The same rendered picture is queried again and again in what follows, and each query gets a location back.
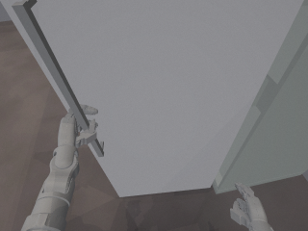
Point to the left robot hand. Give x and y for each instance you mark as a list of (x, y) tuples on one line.
[(70, 127)]

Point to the robot right forearm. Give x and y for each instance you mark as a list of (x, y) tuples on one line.
[(259, 225)]

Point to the fridge door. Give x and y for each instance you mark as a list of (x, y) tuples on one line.
[(172, 80)]

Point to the robot left forearm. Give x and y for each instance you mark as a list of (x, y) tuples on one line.
[(55, 195)]

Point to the handle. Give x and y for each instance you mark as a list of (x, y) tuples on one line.
[(31, 26)]

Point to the right robot hand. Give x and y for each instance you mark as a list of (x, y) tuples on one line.
[(251, 209)]

